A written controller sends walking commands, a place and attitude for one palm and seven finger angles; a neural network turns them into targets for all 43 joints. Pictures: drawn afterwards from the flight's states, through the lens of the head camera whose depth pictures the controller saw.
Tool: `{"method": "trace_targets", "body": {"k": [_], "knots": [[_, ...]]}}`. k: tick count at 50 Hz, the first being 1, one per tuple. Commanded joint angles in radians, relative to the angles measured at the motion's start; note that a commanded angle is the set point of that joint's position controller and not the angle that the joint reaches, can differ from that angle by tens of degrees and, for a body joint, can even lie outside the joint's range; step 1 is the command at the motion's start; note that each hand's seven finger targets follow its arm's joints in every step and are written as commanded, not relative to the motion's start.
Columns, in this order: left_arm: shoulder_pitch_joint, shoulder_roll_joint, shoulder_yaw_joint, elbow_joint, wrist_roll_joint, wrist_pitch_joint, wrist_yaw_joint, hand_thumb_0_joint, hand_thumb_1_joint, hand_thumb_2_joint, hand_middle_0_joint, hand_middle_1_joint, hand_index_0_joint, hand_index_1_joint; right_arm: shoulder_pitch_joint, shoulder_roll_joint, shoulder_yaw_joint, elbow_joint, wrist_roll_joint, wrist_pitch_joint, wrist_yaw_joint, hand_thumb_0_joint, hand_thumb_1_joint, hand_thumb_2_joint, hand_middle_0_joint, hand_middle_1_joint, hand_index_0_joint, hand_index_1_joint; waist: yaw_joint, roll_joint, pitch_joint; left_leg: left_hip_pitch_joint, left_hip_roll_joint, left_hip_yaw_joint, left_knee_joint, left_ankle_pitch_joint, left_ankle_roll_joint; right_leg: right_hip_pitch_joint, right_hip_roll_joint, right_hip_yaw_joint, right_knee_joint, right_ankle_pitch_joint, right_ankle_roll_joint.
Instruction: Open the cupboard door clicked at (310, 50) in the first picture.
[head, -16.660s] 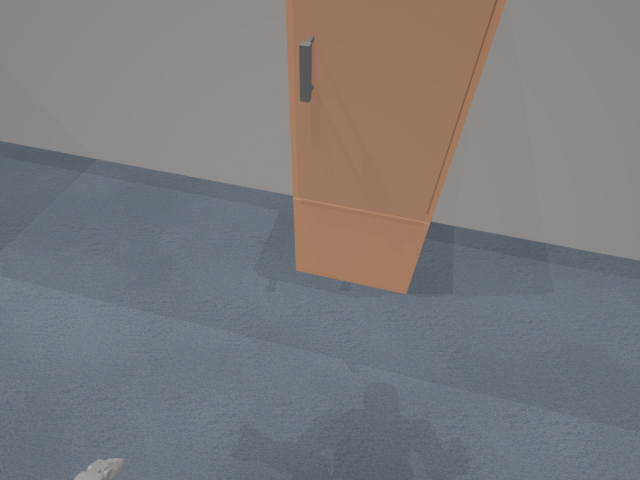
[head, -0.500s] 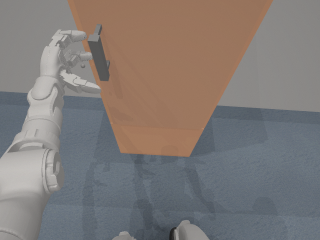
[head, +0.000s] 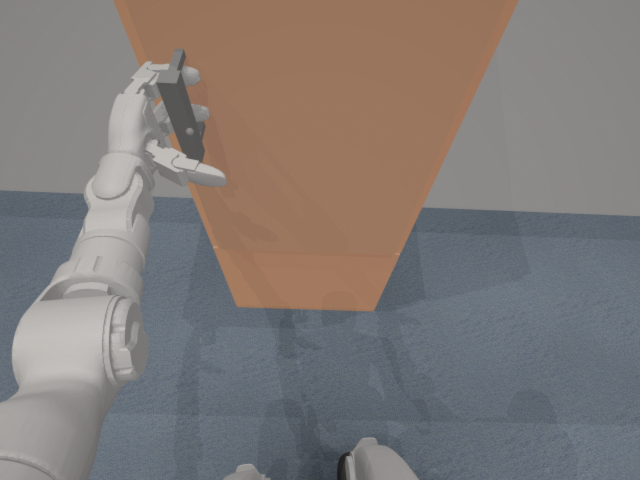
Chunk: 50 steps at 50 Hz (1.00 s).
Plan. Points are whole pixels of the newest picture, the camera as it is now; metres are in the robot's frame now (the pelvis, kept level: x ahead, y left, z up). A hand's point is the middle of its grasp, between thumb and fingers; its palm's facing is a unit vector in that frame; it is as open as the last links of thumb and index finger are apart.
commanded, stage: slide the fingers in behind the handle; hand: left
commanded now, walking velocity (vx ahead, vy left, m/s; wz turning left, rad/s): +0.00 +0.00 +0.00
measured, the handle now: (187, 108) +0.56 +0.13 +0.11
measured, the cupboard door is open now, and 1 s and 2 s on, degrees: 0 0 22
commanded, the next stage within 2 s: close the thumb around the handle in 0.48 s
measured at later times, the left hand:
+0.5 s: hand (188, 130) +0.51 +0.12 +0.11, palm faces -0.12 -0.99 -0.01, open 13.6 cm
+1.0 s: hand (189, 130) +0.51 +0.12 +0.11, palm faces -0.10 -0.99 -0.01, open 9.1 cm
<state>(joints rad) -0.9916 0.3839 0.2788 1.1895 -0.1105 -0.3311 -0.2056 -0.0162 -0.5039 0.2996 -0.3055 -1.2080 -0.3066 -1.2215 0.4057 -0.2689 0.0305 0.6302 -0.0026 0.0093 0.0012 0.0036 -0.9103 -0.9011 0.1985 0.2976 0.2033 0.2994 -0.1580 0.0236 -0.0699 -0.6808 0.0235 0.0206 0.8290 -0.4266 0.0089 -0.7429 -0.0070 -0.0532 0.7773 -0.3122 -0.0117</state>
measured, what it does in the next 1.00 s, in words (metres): stands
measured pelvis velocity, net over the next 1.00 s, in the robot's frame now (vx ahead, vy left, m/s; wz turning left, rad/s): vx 0.00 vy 0.01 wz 0.00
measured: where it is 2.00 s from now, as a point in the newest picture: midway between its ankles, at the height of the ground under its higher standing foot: outside the picture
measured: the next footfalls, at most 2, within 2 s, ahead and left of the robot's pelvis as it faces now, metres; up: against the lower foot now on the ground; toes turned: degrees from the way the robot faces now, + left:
none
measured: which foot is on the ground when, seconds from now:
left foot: down 0.00-1.00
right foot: down 0.00-1.00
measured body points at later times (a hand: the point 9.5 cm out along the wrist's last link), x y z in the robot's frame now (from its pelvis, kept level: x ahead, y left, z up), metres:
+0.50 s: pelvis -0.01 +0.01 +0.00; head +0.10 +0.01 +0.43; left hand +0.51 +0.17 +0.12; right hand -0.01 -0.26 -0.11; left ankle -0.02 +0.11 -0.70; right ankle +0.03 -0.11 -0.70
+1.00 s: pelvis +0.00 +0.01 +0.00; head +0.10 +0.01 +0.43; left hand +0.51 +0.17 +0.12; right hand -0.01 -0.25 -0.12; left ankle -0.02 +0.11 -0.70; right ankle +0.03 -0.11 -0.70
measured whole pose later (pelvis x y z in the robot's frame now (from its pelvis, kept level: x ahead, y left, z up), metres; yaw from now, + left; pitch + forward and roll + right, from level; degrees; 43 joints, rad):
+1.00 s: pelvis +0.00 +0.01 +0.00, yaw +0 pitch +17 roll -1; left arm -1.03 0.38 0.27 1.21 -0.10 -0.34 -0.17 -0.01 0.20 0.60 -0.36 -1.28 -0.36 -1.28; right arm 0.42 -0.27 0.03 0.63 -0.01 0.00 0.01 0.00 -0.91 -0.90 0.20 0.30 0.20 0.30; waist -0.17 0.02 -0.07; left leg -0.71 0.02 0.03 0.85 -0.43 0.02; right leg -0.77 -0.01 -0.05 0.79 -0.31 0.00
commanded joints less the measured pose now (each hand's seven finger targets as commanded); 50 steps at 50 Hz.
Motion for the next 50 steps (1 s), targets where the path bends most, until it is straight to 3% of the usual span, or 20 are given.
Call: {"method": "trace_targets", "body": {"k": [1, 9, 12, 13, 16, 18, 23, 24, 27, 29, 31, 33, 34, 36, 40, 43, 44, 46, 48, 50], "knots": [[-0.509, 0.163, -0.013, -0.213, 0.010, -0.068, 0.016, 0.000, -0.500, 0.300, -0.300, -1.200, -0.300, -1.200, 0.152, -0.163, -0.060, -0.058, 0.002, -0.027, -0.005, 0.000, -0.900, -0.900, 0.200, 0.300, 0.200, 0.300, -0.034, 0.005, -0.415, 0.154, -0.032, -0.027, -0.088, 0.281, 0.018, 0.272, 0.038, 0.034, -0.067, 0.308, -0.004], [-0.542, 0.218, 0.020, -0.178, 0.009, -0.062, 0.009, 0.000, -0.500, 0.300, -0.300, -1.200, -0.300, -1.200, 0.164, -0.172, -0.059, -0.044, 0.004, -0.037, -0.016, 0.000, -0.900, -0.900, 0.200, 0.300, 0.200, 0.300, -0.039, 0.022, -0.438, 0.143, -0.036, -0.028, -0.089, 0.250, 0.019, 0.278, 0.035, 0.040, -0.071, 0.284, -0.005], [-0.544, 0.193, 0.005, -0.163, 0.000, -0.058, 0.003, 0.000, -0.500, 0.300, -0.300, -1.200, -0.300, -1.200, 0.166, -0.170, -0.055, -0.050, 0.005, -0.040, -0.017, 0.000, -0.900, -0.900, 0.200, 0.300, 0.200, 0.300, -0.042, 0.027, -0.409, 0.134, -0.038, -0.030, -0.093, 0.246, 0.020, 0.267, 0.036, 0.036, -0.073, 0.271, -0.007], [-0.557, 0.208, 0.014, -0.186, 0.001, -0.061, 0.003, 0.000, -0.500, 0.300, -0.300, -1.200, -0.300, -1.200, 0.167, -0.175, -0.057, -0.048, 0.003, -0.040, -0.016, 0.000, -0.900, -0.900, 0.200, 0.300, 0.200, 0.300, -0.045, 0.036, -0.437, 0.148, -0.035, -0.030, -0.091, 0.248, 0.018, 0.262, 0.036, 0.037, -0.072, 0.273, -0.005], [-0.549, 0.196, -0.001, -0.149, 0.003, -0.047, -0.001, 0.000, -0.500, 0.300, -0.300, -1.200, -0.300, -1.200, 0.164, -0.176, -0.054, -0.050, 0.005, -0.039, -0.017, 0.000, -0.900, -0.900, 0.200, 0.300, 0.200, 0.300, -0.054, 0.014, -0.389, 0.114, -0.035, -0.028, -0.094, 0.206, 0.019, 0.244, 0.035, 0.038, -0.080, 0.237, -0.003], [-0.565, 0.232, 0.024, -0.155, 0.006, -0.052, 0.003, 0.000, -0.500, 0.300, -0.300, -1.200, -0.300, -1.200, 0.170, -0.180, -0.055, -0.049, 0.004, -0.040, -0.020, 0.000, -0.900, -0.900, 0.200, 0.300, 0.200, 0.300, -0.050, 0.038, -0.413, 0.129, -0.034, -0.034, -0.091, 0.222, 0.018, 0.239, 0.035, 0.037, -0.072, 0.238, -0.005], [-0.563, 0.203, 0.007, -0.166, 0.009, -0.057, 0.009, 0.000, -0.500, 0.300, -0.300, -1.200, -0.300, -1.200, 0.176, -0.181, -0.057, -0.050, 0.000, -0.040, -0.014, 0.000, -0.900, -0.900, 0.200, 0.300, 0.200, 0.300, -0.048, 0.052, -0.431, 0.167, -0.029, -0.047, -0.087, 0.251, 0.012, 0.203, 0.037, 0.025, -0.062, 0.233, -0.007], [-0.562, 0.165, -0.021, -0.154, 0.008, -0.053, 0.010, 0.000, -0.500, 0.300, -0.300, -1.200, -0.300, -1.200, 0.176, -0.178, -0.056, -0.049, 0.000, -0.039, -0.012, 0.000, -0.900, -0.900, 0.200, 0.300, 0.200, 0.300, -0.055, 0.055, -0.417, 0.174, -0.028, -0.050, -0.088, 0.255, 0.011, 0.188, 0.039, 0.022, -0.063, 0.230, -0.008], [-0.574, 0.180, -0.006, -0.145, 0.009, -0.049, 0.021, 0.000, -0.500, 0.300, -0.300, -1.200, -0.300, -1.200, 0.182, -0.184, -0.059, -0.048, -0.002, -0.037, -0.014, 0.000, -0.900, -0.900, 0.200, 0.300, 0.200, 0.300, -0.062, 0.030, -0.401, 0.164, -0.027, -0.053, -0.084, 0.243, 0.015, 0.174, 0.038, 0.018, -0.063, 0.212, -0.008], [-0.583, 0.174, -0.014, -0.145, 0.018, -0.047, 0.025, 0.000, -0.500, 0.300, -0.300, -1.200, -0.300, -1.200, 0.182, -0.182, -0.059, -0.044, -0.004, -0.037, -0.010, 0.000, -0.900, -0.900, 0.200, 0.300, 0.200, 0.300, -0.062, 0.055, -0.416, 0.178, -0.027, -0.056, -0.083, 0.242, 0.011, 0.160, 0.038, 0.019, -0.063, 0.204, -0.007], [-0.583, 0.165, -0.024, -0.130, 0.020, -0.041, 0.028, 0.000, -0.388, 0.348, -0.308, -1.212, -0.308, -1.212, 0.179, -0.183, -0.058, -0.041, -0.004, -0.035, -0.009, 0.000, -0.900, -0.900, 0.200, 0.300, 0.200, 0.300, -0.070, 0.047, -0.388, 0.168, -0.025, -0.058, -0.083, 0.235, 0.011, 0.147, 0.038, 0.017, -0.064, 0.195, -0.008], [-0.590, 0.192, -0.001, -0.160, 0.021, -0.050, 0.033, 0.000, -0.276, 0.396, -0.316, -1.224, -0.316, -1.224, 0.186, -0.184, -0.058, -0.044, -0.007, -0.036, -0.009, 0.000, -0.900, -0.900, 0.200, 0.300, 0.200, 0.300, -0.057, 0.052, -0.442, 0.188, -0.026, -0.060, -0.079, 0.272, 0.011, 0.170, 0.039, 0.018, -0.055, 0.224, -0.009], [-0.588, 0.163, -0.021, -0.152, 0.021, -0.048, 0.031, 0.000, -0.220, 0.420, -0.320, -1.230, -0.320, -1.230, 0.183, -0.179, -0.058, -0.044, -0.007, -0.036, -0.007, 0.000, -0.900, -0.900, 0.200, 0.300, 0.200, 0.300, -0.061, 0.073, -0.433, 0.197, -0.026, -0.060, -0.079, 0.275, 0.008, 0.157, 0.037, 0.015, -0.056, 0.223, -0.009], [-0.587, 0.161, -0.025, -0.155, 0.019, -0.047, 0.031, 0.000, -0.108, 0.468, -0.328, -1.242, -0.328, -1.242, 0.180, -0.183, -0.059, -0.044, -0.007, -0.034, -0.007, 0.000, -0.900, -0.900, 0.200, 0.300, 0.200, 0.300, -0.066, 0.043, -0.410, 0.184, -0.024, -0.062, -0.081, 0.258, 0.009, 0.152, 0.039, 0.014, -0.059, 0.210, -0.008], [-0.567, 0.132, -0.036, -0.170, 0.016, -0.058, 0.033, 0.000, 0.116, 0.564, -0.344, -1.266, -0.344, -1.266, 0.179, -0.179, -0.061, -0.047, -0.009, -0.035, -0.001, 0.000, -0.900, -0.900, 0.200, 0.300, 0.200, 0.300, -0.055, 0.056, -0.433, 0.216, -0.022, -0.066, -0.079, 0.295, 0.004, 0.149, 0.041, 0.008, -0.052, 0.226, -0.011], [-0.570, 0.188, 0.006, -0.209, 0.016, -0.071, 0.035, 0.000, 0.284, 0.636, -0.356, -1.284, -0.356, -1.284, 0.180, -0.181, -0.062, -0.050, -0.009, -0.032, -0.001, 0.000, -0.900, -0.900, 0.200, 0.300, 0.200, 0.300, -0.044, 0.063, -0.477, 0.223, -0.023, -0.061, -0.075, 0.324, 0.005, 0.188, 0.041, 0.014, -0.047, 0.265, -0.011], [-0.546, 0.168, -0.005, -0.194, 0.016, -0.071, 0.032, 0.000, 0.340, 0.660, -0.360, -1.290, -0.360, -1.290, 0.177, -0.176, -0.062, -0.052, -0.007, -0.030, 0.000, 0.000, -0.900, -0.900, 0.200, 0.300, 0.200, 0.300, -0.036, 0.057, -0.462, 0.216, -0.025, -0.060, -0.077, 0.326, 0.004, 0.192, 0.042, 0.014, -0.047, 0.267, -0.012], [-0.542, 0.134, -0.030, -0.181, 0.011, -0.064, 0.027, 0.000, 0.452, 0.708, -0.368, -1.302, -0.368, -1.302, 0.171, -0.176, -0.061, -0.053, -0.005, -0.029, 0.001, 0.000, -0.900, -0.900, 0.200, 0.300, 0.200, 0.300, -0.049, 0.034, -0.420, 0.197, -0.023, -0.053, -0.082, 0.294, 0.007, 0.183, 0.043, 0.012, -0.057, 0.250, -0.010], [-0.543, 0.177, 0.004, -0.196, 0.009, -0.071, 0.029, 0.000, 0.564, 0.756, -0.376, -1.314, -0.376, -1.314, 0.175, -0.179, -0.062, -0.052, -0.006, -0.028, -0.002, 0.000, -0.900, -0.900, 0.200, 0.300, 0.200, 0.300, -0.035, 0.043, -0.443, 0.195, -0.026, -0.053, -0.083, 0.310, 0.007, 0.211, 0.043, 0.017, -0.052, 0.271, -0.011], [-0.534, 0.164, -0.009, -0.196, 0.013, -0.070, 0.026, 0.000, 0.676, 0.804, -0.384, -1.326, -0.384, -1.326, 0.174, -0.175, -0.063, -0.052, -0.005, -0.027, -0.002, 0.000, -0.900, -0.900, 0.200, 0.300, 0.200, 0.300, -0.038, 0.031, -0.445, 0.199, -0.024, -0.053, -0.083, 0.315, 0.007, 0.213, 0.042, 0.014, -0.051, 0.278, -0.011]]}}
